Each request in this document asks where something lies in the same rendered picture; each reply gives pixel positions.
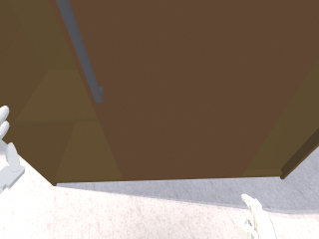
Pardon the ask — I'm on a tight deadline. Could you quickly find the handle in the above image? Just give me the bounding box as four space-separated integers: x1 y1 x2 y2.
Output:
56 0 104 104

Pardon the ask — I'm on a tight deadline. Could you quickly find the robot right hand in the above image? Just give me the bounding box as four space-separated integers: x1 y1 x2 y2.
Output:
236 193 277 239

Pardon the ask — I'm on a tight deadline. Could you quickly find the robot left hand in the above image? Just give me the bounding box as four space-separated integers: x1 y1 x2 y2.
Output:
0 106 26 194

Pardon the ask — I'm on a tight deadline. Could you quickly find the wardrobe door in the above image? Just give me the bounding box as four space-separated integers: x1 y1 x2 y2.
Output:
49 0 319 181
246 58 319 170

